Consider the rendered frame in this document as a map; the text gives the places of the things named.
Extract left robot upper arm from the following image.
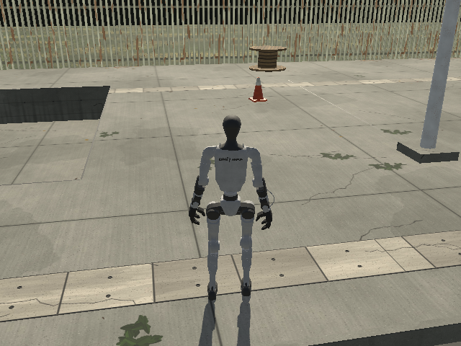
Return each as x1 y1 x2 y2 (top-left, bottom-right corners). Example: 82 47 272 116
198 146 216 186

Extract robot left forearm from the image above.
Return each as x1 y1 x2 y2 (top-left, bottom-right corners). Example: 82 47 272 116
190 175 205 208

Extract robot right forearm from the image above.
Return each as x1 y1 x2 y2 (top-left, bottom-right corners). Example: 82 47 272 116
256 177 271 213

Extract right robot upper arm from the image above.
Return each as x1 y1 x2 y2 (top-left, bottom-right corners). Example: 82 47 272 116
246 146 263 188

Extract robot head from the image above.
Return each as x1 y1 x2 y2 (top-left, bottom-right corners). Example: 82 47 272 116
219 115 244 151

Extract robot left hand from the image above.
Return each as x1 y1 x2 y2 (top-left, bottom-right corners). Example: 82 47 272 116
189 206 205 225

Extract robot right hand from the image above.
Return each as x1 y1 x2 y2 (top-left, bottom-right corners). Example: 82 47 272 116
256 210 272 230

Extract robot right shin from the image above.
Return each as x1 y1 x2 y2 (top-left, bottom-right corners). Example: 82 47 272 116
241 236 252 286

